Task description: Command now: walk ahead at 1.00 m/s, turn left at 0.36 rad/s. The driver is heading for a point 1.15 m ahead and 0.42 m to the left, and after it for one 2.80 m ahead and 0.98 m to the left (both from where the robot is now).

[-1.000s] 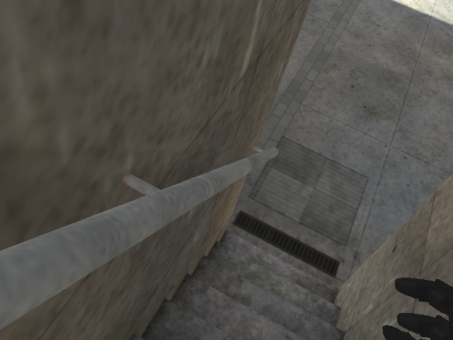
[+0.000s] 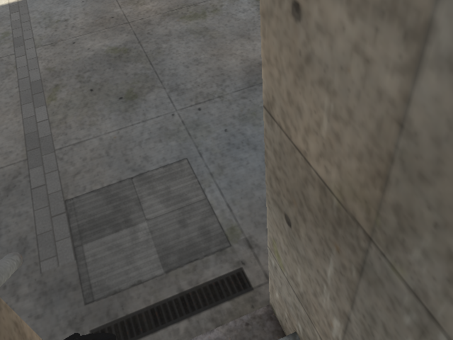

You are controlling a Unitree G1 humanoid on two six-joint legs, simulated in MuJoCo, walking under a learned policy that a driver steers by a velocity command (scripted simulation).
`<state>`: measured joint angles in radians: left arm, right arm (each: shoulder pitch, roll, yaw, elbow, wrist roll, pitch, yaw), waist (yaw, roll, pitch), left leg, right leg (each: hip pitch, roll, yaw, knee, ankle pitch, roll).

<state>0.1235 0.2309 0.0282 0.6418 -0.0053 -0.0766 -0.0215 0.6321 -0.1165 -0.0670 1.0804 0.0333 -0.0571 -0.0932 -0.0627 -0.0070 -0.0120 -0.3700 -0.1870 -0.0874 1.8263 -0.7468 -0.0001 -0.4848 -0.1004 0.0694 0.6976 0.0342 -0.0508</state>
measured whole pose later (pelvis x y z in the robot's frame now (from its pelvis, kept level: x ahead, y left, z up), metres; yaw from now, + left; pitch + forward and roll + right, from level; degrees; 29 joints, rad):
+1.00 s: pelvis +0.61 +0.27 -0.61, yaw +43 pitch -2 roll -7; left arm 0.53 0.16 0.06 0.98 -0.02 -0.02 0.07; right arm 0.17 -0.21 -0.01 0.66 0.01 -0.02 0.04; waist 0.03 0.07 -0.01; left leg -0.42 0.05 -0.03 0.62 0.12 0.08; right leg -0.32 0.11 -0.02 1.80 -0.89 0.02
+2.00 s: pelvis +1.12 +0.21 -0.91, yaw +11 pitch +2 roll +0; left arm 0.59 0.07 0.00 1.14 0.02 -0.06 0.03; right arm 0.14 -0.10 -0.02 0.69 0.06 -0.03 0.01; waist 0.04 0.06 -0.07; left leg -1.08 0.03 -0.07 1.66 -0.20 0.04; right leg -0.18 0.09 -0.10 0.91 -0.78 -0.12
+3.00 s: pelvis +1.99 +0.57 -0.86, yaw +50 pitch +2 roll +1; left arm 0.48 0.21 0.01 0.92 -0.05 -0.11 0.01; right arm 0.05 -0.20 -0.01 0.57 -0.01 -0.09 0.03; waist 0.07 -0.01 0.02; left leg -0.48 -0.01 0.10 0.69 -0.25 0.06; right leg -0.19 -0.05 0.09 1.25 -0.38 -0.05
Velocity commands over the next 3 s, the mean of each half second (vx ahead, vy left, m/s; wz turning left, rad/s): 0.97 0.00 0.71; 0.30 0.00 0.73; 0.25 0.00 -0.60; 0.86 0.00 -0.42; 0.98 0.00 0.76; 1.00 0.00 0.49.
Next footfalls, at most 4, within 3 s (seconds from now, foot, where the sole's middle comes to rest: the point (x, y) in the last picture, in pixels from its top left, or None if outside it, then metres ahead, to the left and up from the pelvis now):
0.34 left None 0.30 0.13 -0.98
0.58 right None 0.53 0.04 -1.19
0.98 left None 0.66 0.40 -1.40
1.72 right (220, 316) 1.01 0.15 -1.61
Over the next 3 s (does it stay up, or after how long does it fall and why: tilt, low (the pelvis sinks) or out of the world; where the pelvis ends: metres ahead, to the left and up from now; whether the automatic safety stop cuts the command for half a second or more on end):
stays up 1.99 0.57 -0.86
